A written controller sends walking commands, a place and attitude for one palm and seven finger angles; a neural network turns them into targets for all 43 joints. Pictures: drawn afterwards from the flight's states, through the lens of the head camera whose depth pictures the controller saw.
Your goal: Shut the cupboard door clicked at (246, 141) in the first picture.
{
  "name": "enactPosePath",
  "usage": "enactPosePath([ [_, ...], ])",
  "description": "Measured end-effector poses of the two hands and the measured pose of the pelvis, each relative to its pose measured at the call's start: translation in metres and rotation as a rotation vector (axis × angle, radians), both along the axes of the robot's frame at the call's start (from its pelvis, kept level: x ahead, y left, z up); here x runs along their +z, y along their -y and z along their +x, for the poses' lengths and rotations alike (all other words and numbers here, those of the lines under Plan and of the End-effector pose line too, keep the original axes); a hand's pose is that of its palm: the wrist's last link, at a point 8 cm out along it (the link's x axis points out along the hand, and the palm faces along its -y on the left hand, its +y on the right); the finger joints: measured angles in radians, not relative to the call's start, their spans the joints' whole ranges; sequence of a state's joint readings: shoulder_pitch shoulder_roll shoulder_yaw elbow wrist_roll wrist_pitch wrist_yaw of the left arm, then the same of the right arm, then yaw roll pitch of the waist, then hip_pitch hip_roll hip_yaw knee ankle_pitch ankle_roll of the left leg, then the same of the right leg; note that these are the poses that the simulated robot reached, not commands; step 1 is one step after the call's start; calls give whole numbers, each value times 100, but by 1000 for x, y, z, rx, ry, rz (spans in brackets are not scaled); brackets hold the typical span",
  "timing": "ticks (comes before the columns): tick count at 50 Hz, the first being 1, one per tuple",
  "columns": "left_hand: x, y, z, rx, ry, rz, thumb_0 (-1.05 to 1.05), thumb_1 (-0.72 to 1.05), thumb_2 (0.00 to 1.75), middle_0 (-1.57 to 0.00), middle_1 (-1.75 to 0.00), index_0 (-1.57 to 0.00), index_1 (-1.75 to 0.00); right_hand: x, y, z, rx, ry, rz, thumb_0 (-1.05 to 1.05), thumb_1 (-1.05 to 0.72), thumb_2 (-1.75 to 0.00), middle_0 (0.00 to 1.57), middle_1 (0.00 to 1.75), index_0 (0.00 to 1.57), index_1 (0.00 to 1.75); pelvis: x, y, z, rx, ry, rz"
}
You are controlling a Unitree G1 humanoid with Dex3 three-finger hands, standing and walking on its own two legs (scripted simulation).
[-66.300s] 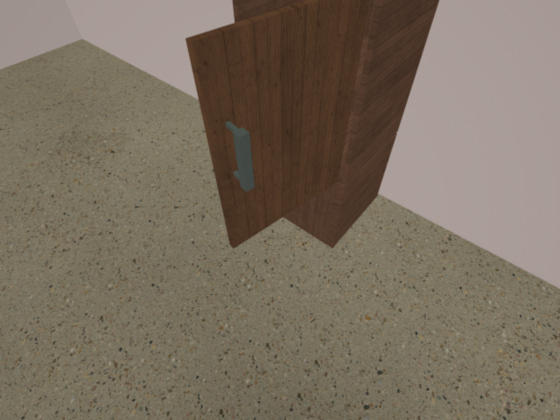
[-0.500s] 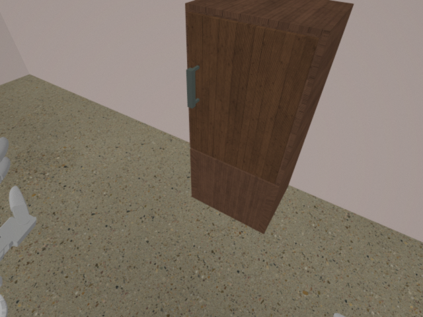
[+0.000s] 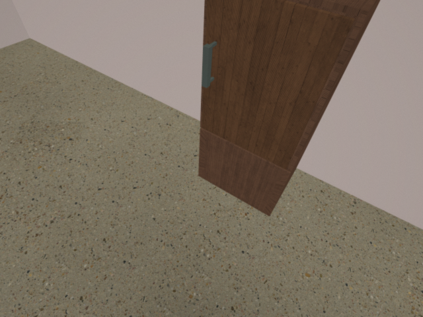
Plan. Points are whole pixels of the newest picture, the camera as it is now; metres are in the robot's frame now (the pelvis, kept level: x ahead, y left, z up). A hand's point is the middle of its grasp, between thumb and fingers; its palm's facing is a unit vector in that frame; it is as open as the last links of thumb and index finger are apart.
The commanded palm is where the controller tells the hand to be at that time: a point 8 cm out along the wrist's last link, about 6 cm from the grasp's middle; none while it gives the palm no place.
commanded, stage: let the arm hang, fingers relaxed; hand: left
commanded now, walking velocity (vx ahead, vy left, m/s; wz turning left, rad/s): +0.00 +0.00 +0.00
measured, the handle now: (209, 64) +0.92 +0.07 +0.00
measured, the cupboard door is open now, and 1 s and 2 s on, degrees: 0 0 0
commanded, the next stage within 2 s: look to check the result in 0.66 s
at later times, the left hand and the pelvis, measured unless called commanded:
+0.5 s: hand out of the picture +0.02 +0.20 -0.17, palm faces -0.02 -0.97 -0.23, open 7.4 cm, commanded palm none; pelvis +0.00 +0.00 +0.00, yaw -1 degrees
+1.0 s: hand out of the picture +0.02 +0.19 -0.17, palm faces -0.02 -0.97 -0.24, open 7.4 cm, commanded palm none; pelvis +0.01 -0.01 +0.01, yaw -1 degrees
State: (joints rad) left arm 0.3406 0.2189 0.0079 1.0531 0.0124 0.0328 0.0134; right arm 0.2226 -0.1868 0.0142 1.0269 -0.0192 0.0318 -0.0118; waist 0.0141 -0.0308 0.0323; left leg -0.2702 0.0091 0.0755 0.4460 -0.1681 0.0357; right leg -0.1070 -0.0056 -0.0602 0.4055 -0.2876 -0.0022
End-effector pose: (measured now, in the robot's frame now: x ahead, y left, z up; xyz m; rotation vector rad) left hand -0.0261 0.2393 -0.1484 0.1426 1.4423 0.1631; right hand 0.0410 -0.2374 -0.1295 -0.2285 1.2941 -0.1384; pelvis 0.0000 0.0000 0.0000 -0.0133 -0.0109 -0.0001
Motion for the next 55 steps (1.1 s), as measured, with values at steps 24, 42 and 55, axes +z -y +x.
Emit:
enactPosePath([
  [24, 11, -10, 33, -59, 67, 41, 0, 91, 90, -20, -30, -20, -30, -11, 0, -54, -116, -84, 24, 1, -91, -89, 20, 30, 20, 30, 3, -5, -2, -21, 20, 15],
  [42, 13, -2, 54, -70, 76, 43, 0, 91, 90, -20, -30, -20, -30, -7, 16, -21, -87, -48, 6, 1, -91, -89, 20, 30, 20, 30, 5, 4, 8, -21, 12, 13],
  [55, 13, 4, 47, -52, 23, 47, 0, 91, 90, -20, -30, -20, -30, -8, 19, -5, -71, -59, 13, 1, -91, -89, 20, 30, 20, 30, 5, 11, 19, -18, 5, 17],
])
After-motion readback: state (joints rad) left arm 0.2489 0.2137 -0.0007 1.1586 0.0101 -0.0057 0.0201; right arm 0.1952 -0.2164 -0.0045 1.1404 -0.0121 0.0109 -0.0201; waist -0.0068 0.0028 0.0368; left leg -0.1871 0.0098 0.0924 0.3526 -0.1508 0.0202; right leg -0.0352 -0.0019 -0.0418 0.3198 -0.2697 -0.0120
